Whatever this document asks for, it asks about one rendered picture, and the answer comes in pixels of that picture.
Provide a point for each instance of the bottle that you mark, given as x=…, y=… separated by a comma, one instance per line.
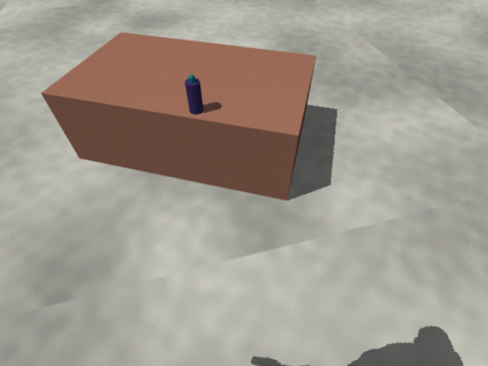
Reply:
x=193, y=89

